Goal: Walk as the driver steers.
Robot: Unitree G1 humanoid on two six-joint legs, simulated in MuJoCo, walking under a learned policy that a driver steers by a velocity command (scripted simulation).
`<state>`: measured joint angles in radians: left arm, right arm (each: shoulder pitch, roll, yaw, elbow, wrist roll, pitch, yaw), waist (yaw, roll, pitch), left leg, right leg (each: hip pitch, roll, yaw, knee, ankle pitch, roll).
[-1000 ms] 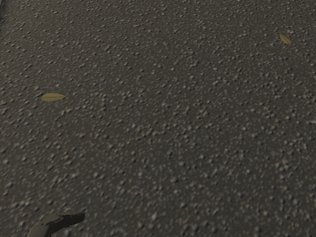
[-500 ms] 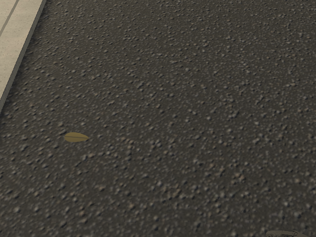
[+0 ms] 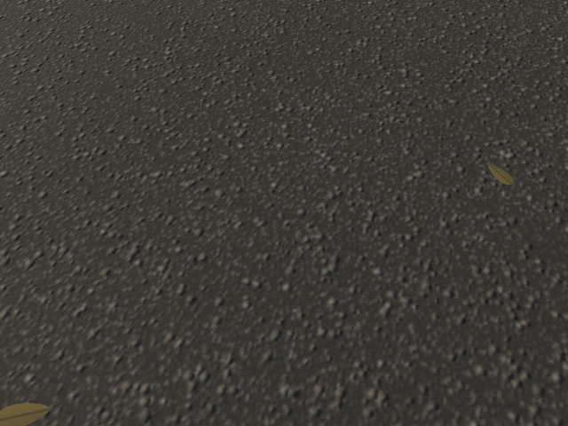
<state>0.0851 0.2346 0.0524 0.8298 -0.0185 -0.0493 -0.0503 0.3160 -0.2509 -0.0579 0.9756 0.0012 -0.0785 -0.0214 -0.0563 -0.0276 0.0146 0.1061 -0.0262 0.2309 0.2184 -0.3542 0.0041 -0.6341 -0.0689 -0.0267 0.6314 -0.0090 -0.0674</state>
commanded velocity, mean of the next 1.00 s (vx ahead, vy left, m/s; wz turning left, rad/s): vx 0.43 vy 0.00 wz -0.51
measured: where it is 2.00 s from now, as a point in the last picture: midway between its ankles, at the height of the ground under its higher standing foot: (371, 311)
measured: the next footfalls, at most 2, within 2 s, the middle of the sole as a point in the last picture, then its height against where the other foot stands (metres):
right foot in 0.06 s outside the picture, level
left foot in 0.54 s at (271, 402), level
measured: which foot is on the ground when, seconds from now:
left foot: down 0.00-0.08, up 0.10-0.52, down 0.54-1.00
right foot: up 0.00-0.04, down 0.06-0.56, up 0.58-0.98, down 1.00-1.00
